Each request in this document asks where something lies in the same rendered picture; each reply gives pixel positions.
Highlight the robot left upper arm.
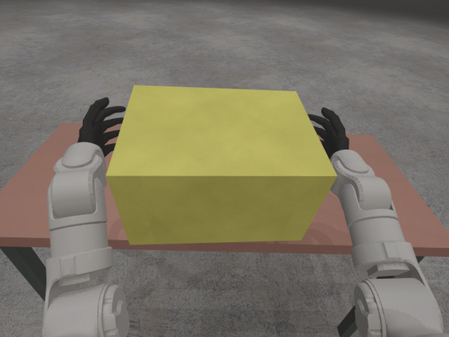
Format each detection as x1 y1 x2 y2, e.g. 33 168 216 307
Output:
44 283 130 337

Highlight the left robot hand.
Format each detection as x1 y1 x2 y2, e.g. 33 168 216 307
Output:
78 97 126 157

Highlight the right robot forearm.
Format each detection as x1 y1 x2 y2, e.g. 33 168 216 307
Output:
330 150 443 332

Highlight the carton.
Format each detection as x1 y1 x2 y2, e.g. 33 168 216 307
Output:
106 85 337 245

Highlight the table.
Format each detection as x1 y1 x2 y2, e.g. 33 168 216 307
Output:
0 123 449 337

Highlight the left robot forearm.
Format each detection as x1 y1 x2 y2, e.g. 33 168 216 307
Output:
42 142 114 337

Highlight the right robot hand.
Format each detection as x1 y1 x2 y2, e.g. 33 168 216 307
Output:
308 107 349 159

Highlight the robot right upper arm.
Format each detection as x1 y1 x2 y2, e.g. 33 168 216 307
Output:
354 278 449 337

